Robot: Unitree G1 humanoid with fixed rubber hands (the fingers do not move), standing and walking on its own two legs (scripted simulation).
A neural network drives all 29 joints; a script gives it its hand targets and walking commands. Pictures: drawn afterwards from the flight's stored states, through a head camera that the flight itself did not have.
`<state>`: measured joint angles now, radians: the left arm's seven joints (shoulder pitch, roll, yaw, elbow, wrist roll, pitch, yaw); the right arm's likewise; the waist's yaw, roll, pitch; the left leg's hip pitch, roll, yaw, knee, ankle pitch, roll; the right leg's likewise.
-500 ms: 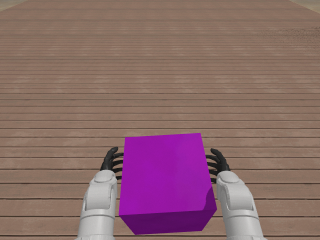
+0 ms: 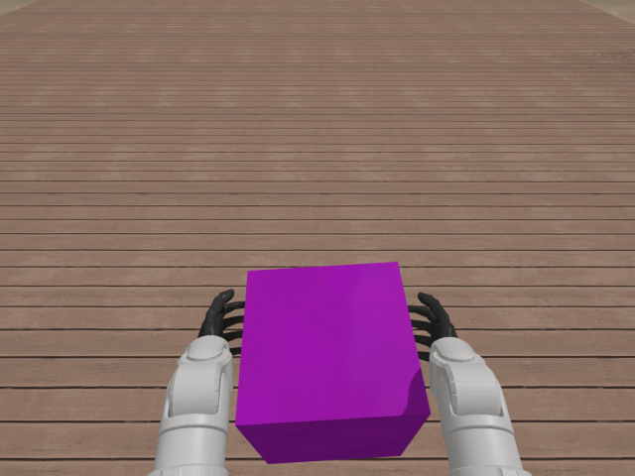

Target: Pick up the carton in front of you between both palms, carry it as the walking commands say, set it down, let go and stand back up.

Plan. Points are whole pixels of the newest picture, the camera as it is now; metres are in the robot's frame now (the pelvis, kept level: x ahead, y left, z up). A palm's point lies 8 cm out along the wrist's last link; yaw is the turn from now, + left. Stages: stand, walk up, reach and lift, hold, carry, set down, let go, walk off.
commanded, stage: carry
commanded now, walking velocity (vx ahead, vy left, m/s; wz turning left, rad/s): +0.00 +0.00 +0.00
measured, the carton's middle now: (328, 369) +0.31 +0.00 -0.05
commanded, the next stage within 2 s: hold in 0.08 s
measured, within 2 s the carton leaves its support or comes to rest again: neither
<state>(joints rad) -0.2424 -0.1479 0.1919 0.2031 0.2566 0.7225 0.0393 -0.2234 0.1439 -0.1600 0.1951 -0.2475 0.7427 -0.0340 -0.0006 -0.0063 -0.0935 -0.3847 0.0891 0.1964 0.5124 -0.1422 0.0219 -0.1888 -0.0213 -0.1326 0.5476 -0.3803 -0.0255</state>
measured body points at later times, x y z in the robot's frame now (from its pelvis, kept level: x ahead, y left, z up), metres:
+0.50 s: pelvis -0.02 +0.02 +0.01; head -0.04 +0.04 +0.46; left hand +0.30 +0.13 +0.04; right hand +0.26 -0.17 +0.04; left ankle +0.08 +0.13 -0.73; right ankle -0.05 -0.09 -0.73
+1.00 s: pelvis -0.04 +0.06 -0.02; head +0.07 +0.06 +0.41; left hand +0.35 +0.13 -0.05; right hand +0.31 -0.17 -0.05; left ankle +0.08 +0.13 -0.73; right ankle -0.05 -0.09 -0.73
